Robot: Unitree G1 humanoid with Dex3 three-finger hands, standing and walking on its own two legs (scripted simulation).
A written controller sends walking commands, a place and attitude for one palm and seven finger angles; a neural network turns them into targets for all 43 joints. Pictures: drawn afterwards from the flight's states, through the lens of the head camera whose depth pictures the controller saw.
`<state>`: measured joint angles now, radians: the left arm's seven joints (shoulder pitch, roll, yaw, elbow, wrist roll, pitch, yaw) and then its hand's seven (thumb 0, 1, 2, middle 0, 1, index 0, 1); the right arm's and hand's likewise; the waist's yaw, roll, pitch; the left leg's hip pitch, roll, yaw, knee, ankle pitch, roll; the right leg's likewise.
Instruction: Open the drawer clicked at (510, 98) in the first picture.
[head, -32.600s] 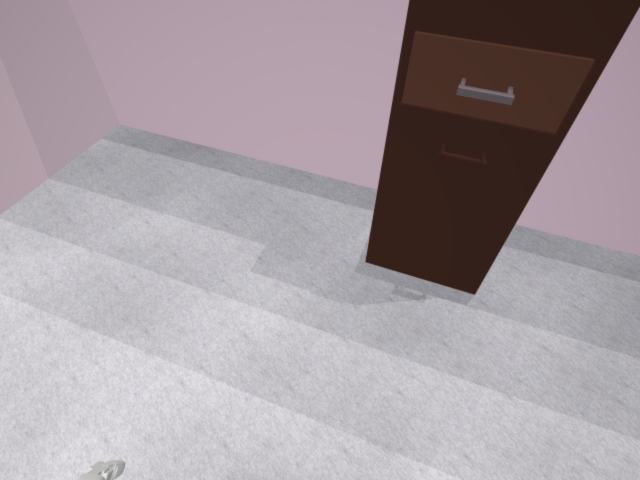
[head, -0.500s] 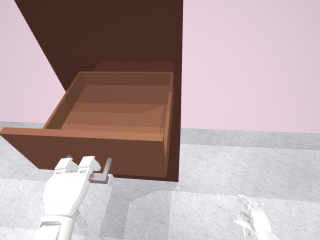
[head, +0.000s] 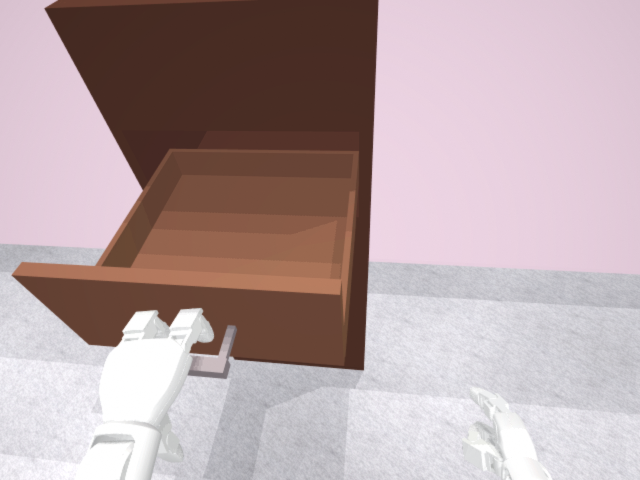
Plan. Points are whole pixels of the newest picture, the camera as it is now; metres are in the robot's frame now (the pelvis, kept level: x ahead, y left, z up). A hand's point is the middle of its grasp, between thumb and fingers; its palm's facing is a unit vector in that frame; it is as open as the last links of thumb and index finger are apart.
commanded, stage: lift the hand off the handle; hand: left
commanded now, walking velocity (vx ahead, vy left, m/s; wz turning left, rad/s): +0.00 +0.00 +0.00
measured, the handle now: (182, 348) +0.24 +0.22 +0.04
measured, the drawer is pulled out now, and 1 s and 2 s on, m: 0.30 0.30 0.30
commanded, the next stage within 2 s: draw the hand back to the body in 1.10 s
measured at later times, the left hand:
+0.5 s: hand (152, 355) +0.21 +0.21 +0.11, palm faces +0.11 -0.10 -0.99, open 13.2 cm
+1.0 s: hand (111, 307) +0.21 +0.22 +0.18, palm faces +0.18 -0.07 -0.98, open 13.8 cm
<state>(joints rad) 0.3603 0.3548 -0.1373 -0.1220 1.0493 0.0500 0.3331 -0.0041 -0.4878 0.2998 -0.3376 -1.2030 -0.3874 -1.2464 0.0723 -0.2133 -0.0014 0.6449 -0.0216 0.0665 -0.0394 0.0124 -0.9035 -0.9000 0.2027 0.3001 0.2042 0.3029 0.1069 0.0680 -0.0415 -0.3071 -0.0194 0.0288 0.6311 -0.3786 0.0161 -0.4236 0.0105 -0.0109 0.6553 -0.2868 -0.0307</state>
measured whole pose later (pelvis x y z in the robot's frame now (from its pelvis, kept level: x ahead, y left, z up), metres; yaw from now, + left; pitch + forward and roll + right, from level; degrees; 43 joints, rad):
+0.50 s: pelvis +0.01 +0.00 +0.01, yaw +0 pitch -1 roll +0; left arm 0.37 0.42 -0.13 -0.37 0.97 0.14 0.16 0.00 -0.49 0.30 -0.35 -1.21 -0.42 -1.25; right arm 0.05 -0.24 0.03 0.63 0.00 0.11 -0.01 0.01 -0.90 -0.90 0.20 0.30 0.20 0.30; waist 0.13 0.11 -0.01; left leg -0.14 -0.01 0.02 0.47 -0.31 0.01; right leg -0.25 0.02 -0.02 0.50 -0.23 -0.03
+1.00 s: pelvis -0.01 -0.01 +0.02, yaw +1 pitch -4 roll +1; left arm 0.22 0.55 0.01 -0.48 0.83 0.21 -0.05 0.00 -0.49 0.30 -0.32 -1.20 -0.32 -1.20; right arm 0.03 -0.27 0.06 0.62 0.04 0.14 -0.01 0.01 -0.90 -0.90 0.20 0.30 0.20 0.30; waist 0.11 0.13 0.01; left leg -0.07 -0.01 0.01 0.40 -0.26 0.01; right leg -0.18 0.02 -0.03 0.43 -0.18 -0.04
